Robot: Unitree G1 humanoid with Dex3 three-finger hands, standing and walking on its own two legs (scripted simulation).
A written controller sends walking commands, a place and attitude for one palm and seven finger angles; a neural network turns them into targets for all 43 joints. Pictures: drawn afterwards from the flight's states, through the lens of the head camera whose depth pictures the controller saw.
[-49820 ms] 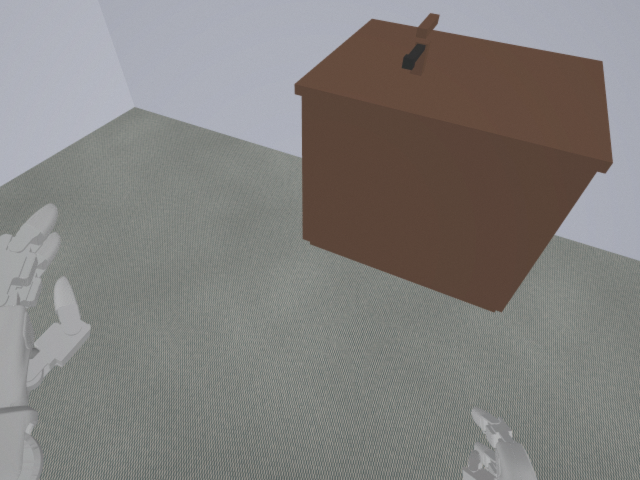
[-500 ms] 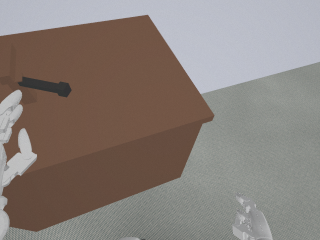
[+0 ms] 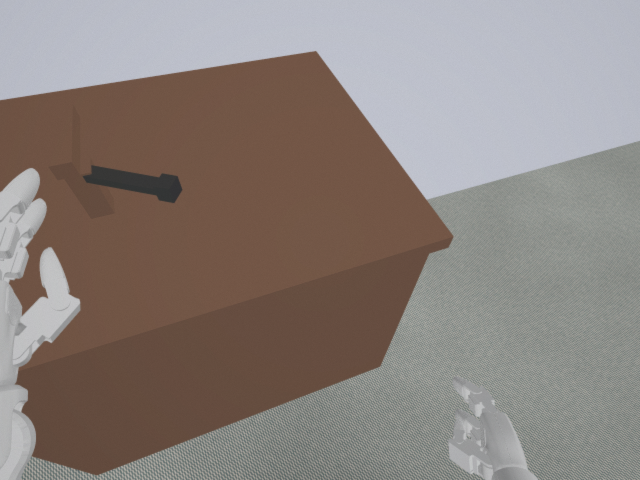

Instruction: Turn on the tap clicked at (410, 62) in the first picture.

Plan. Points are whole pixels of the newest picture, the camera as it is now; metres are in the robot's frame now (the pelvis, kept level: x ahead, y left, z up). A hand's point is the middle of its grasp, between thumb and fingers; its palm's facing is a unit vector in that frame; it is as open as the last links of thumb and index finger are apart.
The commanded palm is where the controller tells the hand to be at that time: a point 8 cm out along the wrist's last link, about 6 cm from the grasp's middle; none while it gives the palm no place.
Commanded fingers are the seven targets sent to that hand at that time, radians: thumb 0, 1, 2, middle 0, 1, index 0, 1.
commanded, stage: come to a stop and stand still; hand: left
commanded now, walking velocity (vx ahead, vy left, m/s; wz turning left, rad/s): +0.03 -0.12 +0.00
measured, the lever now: (168, 188) +0.47 +0.27 +0.07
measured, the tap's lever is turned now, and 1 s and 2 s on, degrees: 57 57 57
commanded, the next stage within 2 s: look again from close up in 0.86 s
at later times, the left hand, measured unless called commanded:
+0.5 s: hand (95, 283) +0.24 +0.23 +0.17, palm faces +0.33 -0.85 -0.42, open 7.4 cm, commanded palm +0.18 +0.28 +0.18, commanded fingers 0.00 0.90 0.90 -0.20 -0.30 -0.20 -0.30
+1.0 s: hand (99, 279) +0.25 +0.23 +0.17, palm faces +0.40 -0.84 -0.35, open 7.4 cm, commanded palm +0.19 +0.26 +0.18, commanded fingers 0.00 0.90 0.90 -0.20 -0.30 -0.20 -0.30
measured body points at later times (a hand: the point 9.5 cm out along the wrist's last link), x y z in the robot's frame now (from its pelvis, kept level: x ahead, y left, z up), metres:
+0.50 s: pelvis +0.02 +0.00 +0.00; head +0.04 +0.01 +0.45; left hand +0.22 +0.28 +0.19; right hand +0.19 -0.23 -0.07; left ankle +0.03 +0.02 -0.74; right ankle +0.03 -0.11 -0.74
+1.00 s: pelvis +0.04 -0.02 +0.00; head +0.05 +0.00 +0.45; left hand +0.22 +0.28 +0.19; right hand +0.24 -0.23 -0.06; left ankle +0.03 +0.02 -0.74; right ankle +0.03 -0.11 -0.74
